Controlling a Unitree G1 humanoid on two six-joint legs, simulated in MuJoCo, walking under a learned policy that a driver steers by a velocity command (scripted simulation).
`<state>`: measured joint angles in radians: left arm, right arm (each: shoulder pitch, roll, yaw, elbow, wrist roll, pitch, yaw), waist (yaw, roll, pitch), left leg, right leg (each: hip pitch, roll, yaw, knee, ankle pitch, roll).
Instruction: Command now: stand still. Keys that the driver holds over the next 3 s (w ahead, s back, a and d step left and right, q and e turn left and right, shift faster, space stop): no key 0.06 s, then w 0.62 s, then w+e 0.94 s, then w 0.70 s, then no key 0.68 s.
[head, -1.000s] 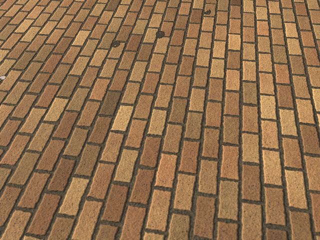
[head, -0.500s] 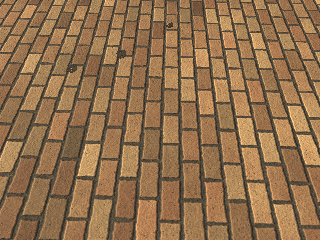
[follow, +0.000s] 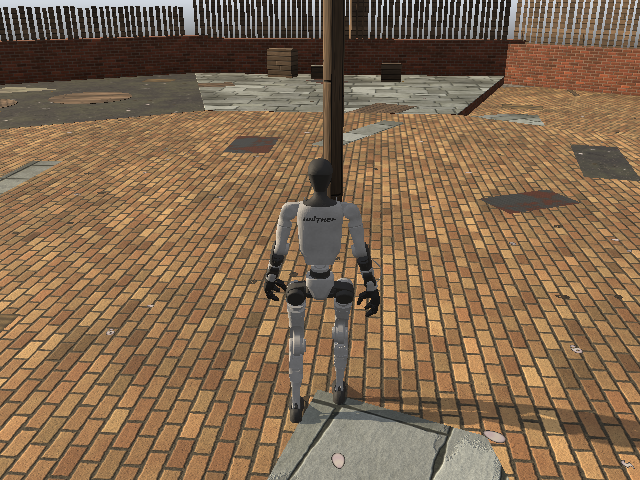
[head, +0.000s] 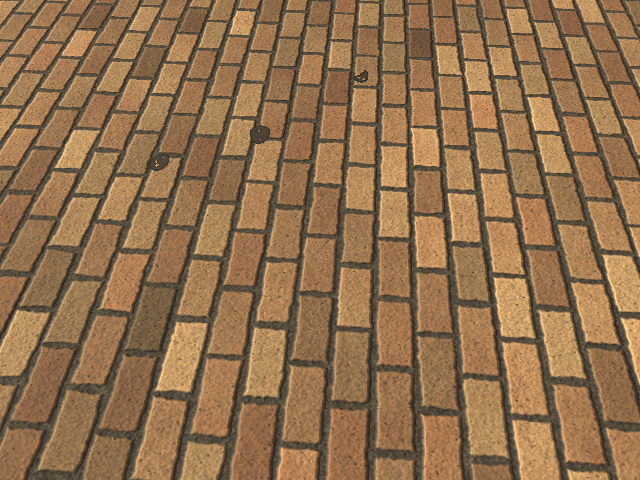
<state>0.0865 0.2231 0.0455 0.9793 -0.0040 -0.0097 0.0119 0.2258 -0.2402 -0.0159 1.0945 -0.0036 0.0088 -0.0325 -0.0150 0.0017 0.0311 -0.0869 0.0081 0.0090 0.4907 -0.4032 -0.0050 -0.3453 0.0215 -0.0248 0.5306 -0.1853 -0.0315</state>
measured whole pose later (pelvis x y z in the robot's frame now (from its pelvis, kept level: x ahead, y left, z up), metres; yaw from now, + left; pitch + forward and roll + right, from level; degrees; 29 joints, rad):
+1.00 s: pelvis +0.35 +0.06 +0.01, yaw -7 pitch +0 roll +1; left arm 0.28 0.27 0.08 0.98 -0.04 -0.07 0.02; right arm 0.18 -0.23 -0.07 0.97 -0.01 -0.11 0.02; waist -0.01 -0.04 0.04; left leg -0.25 0.00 0.13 0.41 -0.14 0.04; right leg -0.49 -0.08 0.04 1.18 -0.31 -0.06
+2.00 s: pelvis +0.89 -0.13 +0.00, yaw -34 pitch +2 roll +1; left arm 0.35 0.27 0.06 0.85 -0.03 -0.06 0.01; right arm 0.11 -0.27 -0.06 0.79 0.01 -0.12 0.04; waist 0.02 -0.02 0.02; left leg -0.40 -0.05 0.04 0.52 -0.15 0.05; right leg -0.29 0.06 0.12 1.13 -0.45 -0.05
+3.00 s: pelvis +1.17 -0.36 +0.01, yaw -34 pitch +0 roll -1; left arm 0.17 0.23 0.02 0.95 0.01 -0.01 0.01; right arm 0.19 -0.23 -0.03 0.92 -0.01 -0.01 -0.03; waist 0.00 -0.01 0.01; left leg -0.25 0.04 -0.01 0.52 -0.26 -0.03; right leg -0.23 0.02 -0.03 0.48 -0.24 -0.02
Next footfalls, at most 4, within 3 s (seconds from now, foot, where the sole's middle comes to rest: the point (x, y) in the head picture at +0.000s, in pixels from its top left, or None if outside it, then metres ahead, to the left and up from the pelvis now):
0.82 left None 0.43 0.15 -0.77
1.40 right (397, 393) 0.68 -0.15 -0.77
1.90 left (370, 267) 1.04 -0.11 -0.77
2.42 right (500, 233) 1.15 -0.48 -0.77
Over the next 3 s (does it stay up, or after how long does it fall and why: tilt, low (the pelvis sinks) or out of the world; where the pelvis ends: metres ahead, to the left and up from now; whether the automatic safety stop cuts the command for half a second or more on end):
stays up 1.17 -0.36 0.01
